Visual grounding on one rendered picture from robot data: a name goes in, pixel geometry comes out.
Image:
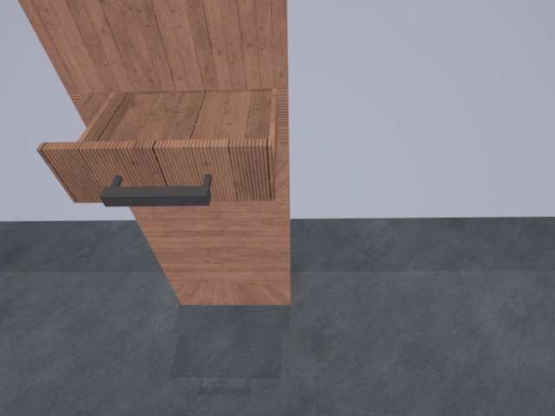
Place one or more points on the handle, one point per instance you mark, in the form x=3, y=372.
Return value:
x=196, y=195

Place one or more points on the drawer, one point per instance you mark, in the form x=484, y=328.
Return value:
x=175, y=138

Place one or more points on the cabinet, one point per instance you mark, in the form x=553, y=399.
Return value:
x=224, y=253

